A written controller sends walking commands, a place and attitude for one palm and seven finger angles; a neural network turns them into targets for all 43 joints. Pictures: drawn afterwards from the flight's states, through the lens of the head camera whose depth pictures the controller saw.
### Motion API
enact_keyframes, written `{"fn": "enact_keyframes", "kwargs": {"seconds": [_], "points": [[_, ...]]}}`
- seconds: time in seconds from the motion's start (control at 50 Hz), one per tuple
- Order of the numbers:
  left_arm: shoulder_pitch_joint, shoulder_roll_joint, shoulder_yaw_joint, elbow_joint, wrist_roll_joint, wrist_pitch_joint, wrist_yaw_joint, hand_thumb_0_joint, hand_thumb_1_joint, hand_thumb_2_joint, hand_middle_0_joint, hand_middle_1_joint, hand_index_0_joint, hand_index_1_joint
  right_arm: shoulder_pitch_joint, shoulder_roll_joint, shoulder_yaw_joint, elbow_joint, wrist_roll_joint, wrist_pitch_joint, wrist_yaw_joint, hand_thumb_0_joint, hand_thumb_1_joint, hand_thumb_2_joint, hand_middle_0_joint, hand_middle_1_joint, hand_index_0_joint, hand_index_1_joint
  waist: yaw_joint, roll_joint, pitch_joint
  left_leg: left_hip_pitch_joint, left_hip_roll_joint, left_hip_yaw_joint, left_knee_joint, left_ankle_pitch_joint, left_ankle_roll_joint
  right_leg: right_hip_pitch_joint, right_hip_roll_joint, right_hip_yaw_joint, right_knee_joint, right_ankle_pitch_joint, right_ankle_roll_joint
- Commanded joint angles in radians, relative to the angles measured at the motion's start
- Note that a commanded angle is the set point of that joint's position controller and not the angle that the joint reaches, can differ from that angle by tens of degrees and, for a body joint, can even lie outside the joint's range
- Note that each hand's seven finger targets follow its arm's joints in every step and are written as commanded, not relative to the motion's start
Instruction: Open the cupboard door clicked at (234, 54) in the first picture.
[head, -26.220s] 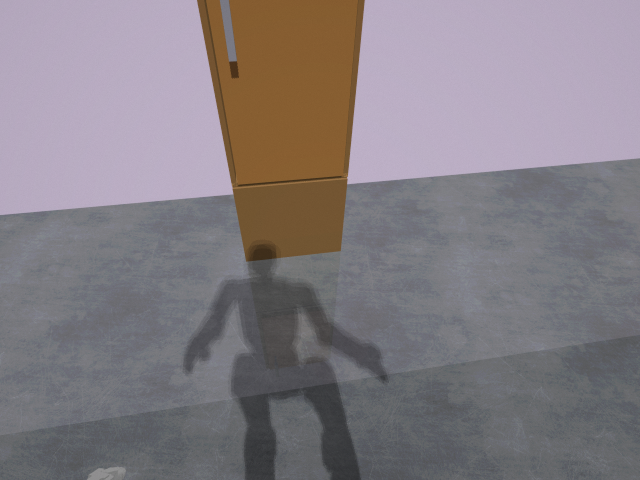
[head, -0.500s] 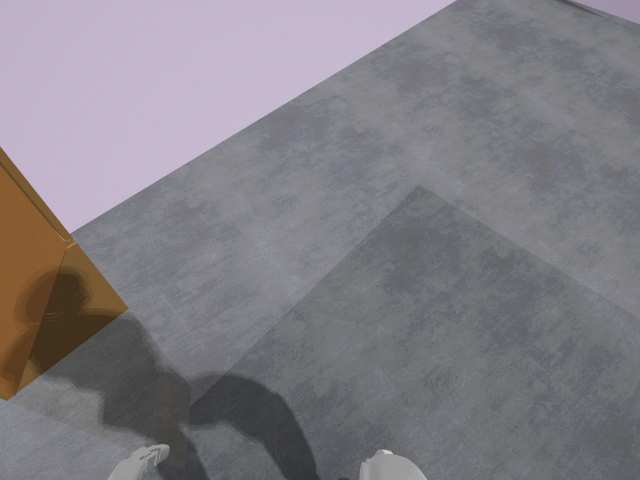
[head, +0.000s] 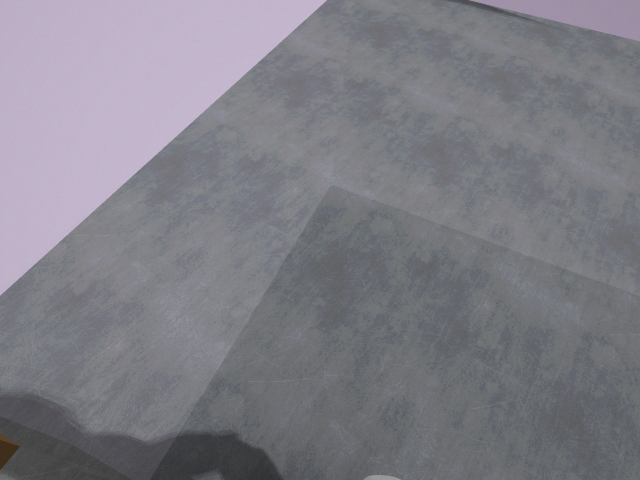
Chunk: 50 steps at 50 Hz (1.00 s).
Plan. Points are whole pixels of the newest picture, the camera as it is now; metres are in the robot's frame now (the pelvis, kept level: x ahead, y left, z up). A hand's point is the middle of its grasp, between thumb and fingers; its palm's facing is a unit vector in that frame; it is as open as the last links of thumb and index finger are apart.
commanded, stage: walk to a spot facing it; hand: left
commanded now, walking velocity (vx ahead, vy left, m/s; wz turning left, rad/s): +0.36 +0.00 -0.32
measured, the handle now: out of the picture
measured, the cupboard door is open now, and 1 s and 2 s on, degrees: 47 47 47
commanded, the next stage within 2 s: turn to face it in 0.80 s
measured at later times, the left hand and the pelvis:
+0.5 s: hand (237, 375) +0.29 +0.14 -0.16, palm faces -0.07 -0.98 -0.19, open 7.2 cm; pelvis +0.24 -0.05 +0.01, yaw -7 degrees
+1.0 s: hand (301, 224) +0.60 +0.06 -0.16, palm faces -0.14 -0.97 -0.21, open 7.3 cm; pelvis +0.48 -0.11 +0.00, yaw -10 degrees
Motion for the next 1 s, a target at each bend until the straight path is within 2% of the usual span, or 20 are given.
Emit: {"fn": "enact_keyframes", "kwargs": {"seconds": [0.0, 0.1, 0.16, 0.18, 0.2, 0.22, 0.26, 0.32, 0.44, 0.5, 0.52, 0.54, 0.56, 0.62, 0.7, 0.82, 0.84, 0.86, 0.88, 0.98], "points": [[-0.142, 0.013, -0.007, -0.136, 0.004, -0.044, -0.021, 0.000, 0.900, 0.900, -0.200, -0.300, -0.200, -0.300, 0.214, -0.164, -0.038, 0.051, 0.000, -0.012, -0.021, 0.000, -0.900, -0.900, 0.200, 0.300, 0.200, 0.300, -0.034, 0.213, -0.023, 0.323, 0.246, -0.197, -0.350, 0.326, 0.105, -0.340, -0.096, -0.016, 0.044, 0.115, 0.022], [-0.174, -0.002, -0.018, -0.132, 0.001, -0.036, -0.024, 0.000, 0.900, 0.900, -0.200, -0.300, -0.200, -0.300, 0.215, -0.179, -0.046, 0.084, -0.001, 0.010, -0.006, 0.000, -0.900, -0.900, 0.200, 0.300, 0.200, 0.300, -0.037, 0.207, -0.046, 0.248, 0.212, -0.015, -0.348, 0.256, 0.087, -0.059, -0.044, -0.143, -0.391, 0.163, 0.006], [-0.046, 0.049, 0.000, -0.083, 0.003, -0.040, -0.017, 0.000, 0.900, 0.900, -0.200, -0.300, -0.200, -0.300, 0.178, -0.182, -0.041, 0.093, 0.004, 0.028, 0.000, 0.000, -0.900, -0.900, 0.200, 0.300, 0.200, 0.300, 0.045, 0.132, -0.073, 0.149, 0.195, 0.024, -0.193, 0.240, 0.056, 0.229, 0.003, -0.173, -0.538, 0.205, -0.022], [0.107, 0.106, 0.018, -0.032, 0.006, -0.047, -0.007, 0.000, 0.900, 0.900, -0.200, -0.300, -0.200, -0.300, 0.142, -0.166, -0.035, 0.083, 0.015, 0.027, 0.003, 0.000, -0.900, -0.900, 0.200, 0.300, 0.200, 0.300, 0.124, 0.043, -0.123, 0.002, 0.138, 0.081, 0.021, 0.257, 0.022, 0.481, -0.042, -0.087, -0.578, 0.155, -0.059], [0.278, 0.229, 0.054, 0.014, 0.011, -0.056, 0.011, 0.000, 0.900, 0.900, -0.200, -0.300, -0.200, -0.300, 0.114, -0.100, -0.020, 0.047, 0.036, 0.022, 0.012, 0.000, -0.900, -0.900, 0.200, 0.300, 0.200, 0.300, 0.195, -0.240, -0.204, -0.280, 0.003, 0.152, 0.373, -0.013, -0.024, 0.705, -0.310, 0.329, -0.723, -0.036, -0.170], [0.300, 0.276, 0.059, 0.022, -0.016, -0.049, 0.022, 0.000, 0.900, 0.900, -0.200, -0.300, -0.200, -0.300, 0.029, -0.115, -0.025, 0.006, 0.034, 0.024, 0.011, 0.000, -0.900, -0.900, 0.200, 0.300, 0.200, 0.300, 0.202, -0.239, -0.154, -0.408, -0.025, 0.002, 0.606, -0.336, -0.024, 0.644, -0.447, 0.576, -0.890, -0.066, -0.244], [0.119, 0.179, 0.032, -0.019, -0.015, -0.044, 0.044, 0.000, 0.900, 0.900, -0.200, -0.300, -0.200, -0.300, -0.003, -0.122, -0.042, 0.032, 0.025, 0.031, 0.009, 0.000, -0.900, -0.900, 0.200, 0.300, 0.200, 0.300, 0.101, -0.118, -0.031, -0.417, 0.076, -0.123, 0.645, -0.175, -0.023, 0.403, -0.394, 0.434, -0.901, -0.106, -0.219], [0.028, 0.100, 0.005, -0.028, -0.006, -0.071, 0.045, 0.000, 0.900, 0.900, -0.200, -0.300, -0.200, -0.300, 0.070, -0.069, -0.033, 0.086, 0.016, 0.052, 0.016, 0.000, -0.900, -0.900, 0.200, 0.300, 0.200, 0.300, 0.012, -0.078, -0.037, -0.213, 0.085, -0.080, 0.415, -0.084, -0.045, 0.230, -0.291, 0.151, -0.884, 0.261, -0.166], [0.093, 0.124, 0.007, 0.036, -0.011, -0.088, 0.034, 0.000, 0.900, 0.900, -0.200, -0.300, -0.200, -0.300, -0.027, -0.046, -0.030, 0.053, 0.020, 0.039, 0.038, 0.000, -0.900, -0.900, 0.200, 0.300, 0.200, 0.300, 0.033, -0.059, -0.018, -0.136, 0.006, -0.006, 0.047, 0.056, -0.037, 0.320, -0.234, 0.087, -0.854, 0.364, -0.141], [0.079, 0.119, 0.008, 0.046, -0.018, -0.086, 0.036, 0.000, 0.900, 0.900, -0.200, -0.300, -0.200, -0.300, 0.061, -0.093, -0.039, 0.084, 0.018, 0.022, 0.027, 0.000, -0.900, -0.900, 0.200, 0.300, 0.200, 0.300, -0.033, 0.001, -0.050, 0.121, -0.029, 0.021, -0.125, 0.144, -0.012, 0.258, -0.181, 0.027, -0.693, 0.448, -0.092], [0.072, 0.093, 0.004, 0.034, -0.019, -0.085, 0.033, 0.000, 0.900, 0.900, -0.200, -0.300, -0.200, -0.300, 0.178, -0.148, -0.055, 0.121, 0.013, 0.014, 0.017, 0.000, -0.900, -0.900, 0.200, 0.300, 0.200, 0.300, -0.085, 0.093, -0.098, 0.329, 0.032, -0.074, -0.155, 0.118, 0.031, 0.119, -0.130, -0.011, -0.501, 0.452, -0.058], [0.096, 0.041, -0.006, 0.009, -0.021, -0.083, 0.028, 0.000, 0.900, 0.900, -0.200, -0.300, -0.200, -0.300, 0.326, -0.260, -0.082, 0.153, -0.006, 0.011, 0.003, 0.000, -0.900, -0.900, 0.200, 0.300, 0.200, 0.300, -0.131, 0.298, -0.185, 0.534, 0.274, -0.403, -0.216, 0.045, 0.142, -0.111, -0.016, -0.109, -0.196, 0.169, -0.009], [0.022, 0.040, -0.020, -0.035, -0.016, -0.090, 0.025, 0.000, 0.900, 0.900, -0.200, -0.300, -0.200, -0.300, 0.412, -0.286, -0.083, 0.164, -0.003, 0.021, -0.007, 0.000, -0.900, -0.900, 0.200, 0.300, 0.200, 0.300, -0.160, 0.300, -0.195, 0.566, 0.406, -0.599, -0.313, 0.055, 0.233, -0.235, 0.024, -0.056, 0.064, -0.124, -0.005], [-0.077, 0.032, -0.005, -0.043, -0.005, -0.075, 0.017, 0.000, 0.900, 0.900, -0.200, -0.300, -0.200, -0.300, 0.216, -0.165, -0.057, 0.123, 0.001, 0.011, -0.009, 0.000, -0.900, -0.900, 0.200, 0.300, 0.200, 0.300, -0.070, 0.198, 0.021, 0.232, 0.354, -0.446, -0.414, -0.044, 0.180, -0.319, -0.117, 0.032, 0.203, 0.050, 0.007], [-0.030, -0.017, -0.015, -0.032, -0.003, -0.042, -0.004, 0.000, 0.900, 0.900, -0.200, -0.300, -0.200, -0.300, 0.130, -0.145, -0.056, 0.117, 0.003, 0.002, -0.006, 0.000, -0.900, -0.900, 0.200, 0.300, 0.200, 0.300, -0.001, 0.209, -0.018, 0.143, 0.225, -0.098, -0.414, 0.101, 0.114, -0.092, -0.131, -0.060, -0.231, 0.128, 0.028], [0.058, 0.036, 0.004, 0.003, 0.002, -0.043, -0.001, 0.000, 0.900, 0.900, -0.200, -0.300, -0.200, -0.300, 0.094, -0.170, -0.054, 0.123, 0.005, 0.038, 0.006, 0.000, -0.900, -0.900, 0.200, 0.300, 0.200, 0.300, 0.061, 0.112, -0.016, 0.046, 0.157, -0.003, -0.246, -0.069, 0.056, 0.239, -0.036, -0.164, -0.520, 0.227, 0.017], [0.148, 0.083, 0.016, 0.027, 0.005, -0.051, 0.005, 0.000, 0.900, 0.900, -0.200, -0.300, -0.200, -0.300, 0.083, -0.151, -0.048, 0.117, 0.012, 0.040, 0.009, 0.000, -0.900, -0.900, 0.200, 0.300, 0.200, 0.300, 0.110, 0.032, -0.034, -0.036, 0.087, 0.063, -0.058, -0.033, 0.023, 0.376, -0.068, -0.090, -0.585, 0.159, -0.014], [0.264, 0.193, 0.039, 0.056, 0.008, -0.064, 0.020, 0.000, 0.900, 0.900, -0.200, -0.300, -0.200, -0.300, 0.069, -0.086, -0.035, 0.093, 0.026, 0.040, 0.021, 0.000, -0.900, -0.900, 0.200, 0.300, 0.200, 0.300, 0.162, -0.245, -0.076, -0.242, -0.033, 0.133, 0.261, -0.153, -0.020, 0.520, -0.291, 0.284, -0.757, 0.023, -0.115], [0.304, 0.245, 0.045, 0.058, -0.012, -0.060, 0.031, 0.000, 0.900, 0.900, -0.200, -0.300, -0.200, -0.300, 0.028, -0.091, -0.034, 0.052, 0.030, 0.044, 0.018, 0.000, -0.900, -0.900, 0.200, 0.300, 0.200, 0.300, 0.172, -0.287, -0.095, -0.329, -0.044, 0.015, 0.490, -0.366, -0.018, 0.529, -0.438, 0.511, -0.908, 0.001, -0.197], [0.041, 0.077, -0.009, 0.001, -0.002, -0.074, 0.059, 0.000, 0.900, 0.900, -0.200, -0.300, -0.200, -0.300, 0.086, -0.038, -0.023, 0.126, 0.027, 0.065, 0.007, 0.000, -0.900, -0.900, 0.200, 0.300, 0.200, 0.300, 0.010, -0.091, -0.062, -0.160, 0.044, -0.102, 0.397, -0.137, -0.024, 0.233, -0.351, 0.046, -0.842, 0.502, -0.130]]}}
